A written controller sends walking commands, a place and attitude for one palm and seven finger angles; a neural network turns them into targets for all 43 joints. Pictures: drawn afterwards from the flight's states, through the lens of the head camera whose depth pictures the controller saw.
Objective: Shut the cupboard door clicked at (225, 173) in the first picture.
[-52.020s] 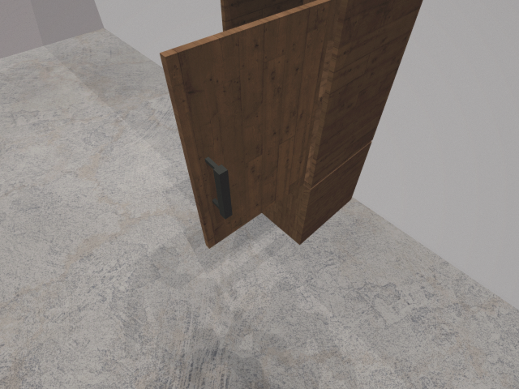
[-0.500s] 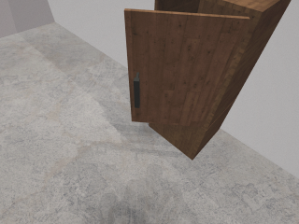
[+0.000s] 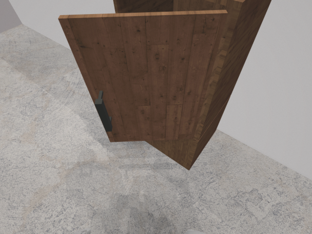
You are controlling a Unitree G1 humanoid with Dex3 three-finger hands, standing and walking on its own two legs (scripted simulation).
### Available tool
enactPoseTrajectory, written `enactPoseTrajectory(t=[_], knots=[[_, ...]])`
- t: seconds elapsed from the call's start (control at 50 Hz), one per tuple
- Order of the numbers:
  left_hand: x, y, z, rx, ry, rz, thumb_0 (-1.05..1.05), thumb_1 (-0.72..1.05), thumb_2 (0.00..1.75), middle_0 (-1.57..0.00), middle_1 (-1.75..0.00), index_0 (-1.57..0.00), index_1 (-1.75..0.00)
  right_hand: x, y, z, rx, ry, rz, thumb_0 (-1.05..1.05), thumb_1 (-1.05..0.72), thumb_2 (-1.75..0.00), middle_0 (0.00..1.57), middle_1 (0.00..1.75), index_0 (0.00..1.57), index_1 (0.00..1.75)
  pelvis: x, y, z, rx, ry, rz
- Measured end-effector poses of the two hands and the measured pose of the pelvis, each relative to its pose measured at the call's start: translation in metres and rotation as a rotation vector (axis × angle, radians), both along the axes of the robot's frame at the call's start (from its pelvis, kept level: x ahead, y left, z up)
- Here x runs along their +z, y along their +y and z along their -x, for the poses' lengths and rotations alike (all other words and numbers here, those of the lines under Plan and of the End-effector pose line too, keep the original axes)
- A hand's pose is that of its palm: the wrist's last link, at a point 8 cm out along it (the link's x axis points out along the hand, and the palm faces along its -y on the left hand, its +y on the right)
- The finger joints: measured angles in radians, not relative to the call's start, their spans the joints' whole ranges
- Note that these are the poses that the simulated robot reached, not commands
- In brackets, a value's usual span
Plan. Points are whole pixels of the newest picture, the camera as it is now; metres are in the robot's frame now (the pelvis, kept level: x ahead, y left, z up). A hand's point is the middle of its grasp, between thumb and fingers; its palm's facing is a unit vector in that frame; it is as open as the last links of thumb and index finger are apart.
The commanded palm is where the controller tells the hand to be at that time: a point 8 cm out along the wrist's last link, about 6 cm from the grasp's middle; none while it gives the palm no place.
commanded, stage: come to a stop and stand still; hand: left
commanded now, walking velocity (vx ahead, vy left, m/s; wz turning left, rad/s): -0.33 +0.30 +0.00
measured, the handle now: (105, 111) +0.52 +0.20 -0.06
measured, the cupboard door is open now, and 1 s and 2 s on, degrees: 39 39 39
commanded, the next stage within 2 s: look again from close up in 1.62 s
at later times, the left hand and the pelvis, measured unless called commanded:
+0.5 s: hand out of the picture +0.08 +0.17 -0.16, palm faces +0.06 -0.96 -0.26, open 7.4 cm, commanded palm none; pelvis +0.04 -0.03 +0.01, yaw +0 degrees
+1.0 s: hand out of the picture +0.06 +0.16 -0.16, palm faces +0.03 -0.98 -0.20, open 7.4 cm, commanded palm none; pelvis +0.00 -0.03 +0.01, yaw +1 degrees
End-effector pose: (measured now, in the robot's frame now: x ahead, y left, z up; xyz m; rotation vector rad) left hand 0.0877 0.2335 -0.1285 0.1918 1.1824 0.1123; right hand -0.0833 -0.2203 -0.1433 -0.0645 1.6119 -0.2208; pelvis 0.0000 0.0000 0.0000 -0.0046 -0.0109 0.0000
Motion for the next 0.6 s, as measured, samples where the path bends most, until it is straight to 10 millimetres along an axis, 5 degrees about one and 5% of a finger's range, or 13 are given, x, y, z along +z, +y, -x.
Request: enactPoseTrajectory(t=[0.18,0.3,0.44,0.6], knots=[[0.002,-0.016,0.001,0.076,0.084,0.002,0.0,0.94,0.9,-0.2,-0.3,-0.2,-0.3,0.014,-0.022,-0.154,0.111,-0.273,0.045,0.0,-0.91,-0.9,0.2,0.3,0.2,0.3,0.014,-0.011,-0.042,0.008,0.012,0.01],[-0.013,-0.011,0.001,0.118,0.126,0.016,0.0,0.92,0.9,-0.2,-0.3,-0.2,-0.3,0.018,-0.014,-0.219,0.169,-0.385,0.06,0.0,-0.92,-0.9,0.2,0.3,0.2,0.3,0.006,-0.007,-0.055,0.005,-0.007,0.004],[-0.002,-0.01,0.007,0.127,0.132,-0.022,0.01,0.91,0.9,-0.2,-0.3,-0.2,-0.3,0.021,-0.021,-0.244,0.212,-0.441,0.051,0.0,-0.91,-0.9,0.2,0.3,0.2,0.3,0.009,-0.018,-0.046,0.003,0.006,-0.002],[0.008,-0.026,0.024,0.084,0.061,-0.091,0.01,0.91,0.9,-0.2,-0.3,-0.2,-0.3,0.011,-0.06,-0.226,0.178,-0.481,0.044,0.0,-0.91,-0.9,0.2,0.3,0.2,0.3,0.0,-0.044,-0.034,0.021,-0.011,-0.006]])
